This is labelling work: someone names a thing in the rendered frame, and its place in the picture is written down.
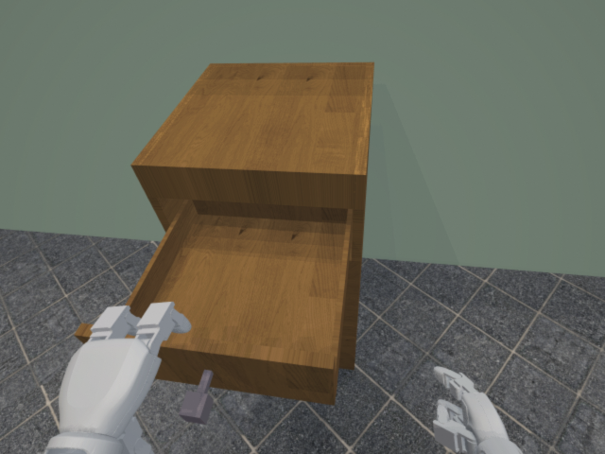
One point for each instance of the robot left hand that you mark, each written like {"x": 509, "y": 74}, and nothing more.
{"x": 108, "y": 377}

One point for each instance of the cabinet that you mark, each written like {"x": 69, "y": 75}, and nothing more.
{"x": 273, "y": 133}

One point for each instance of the drawer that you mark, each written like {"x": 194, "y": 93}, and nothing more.
{"x": 264, "y": 288}

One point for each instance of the handle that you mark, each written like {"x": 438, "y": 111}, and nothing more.
{"x": 196, "y": 407}

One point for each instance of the robot left forearm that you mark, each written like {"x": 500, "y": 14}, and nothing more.
{"x": 74, "y": 442}

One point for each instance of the robot right hand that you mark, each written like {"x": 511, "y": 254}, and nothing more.
{"x": 464, "y": 429}

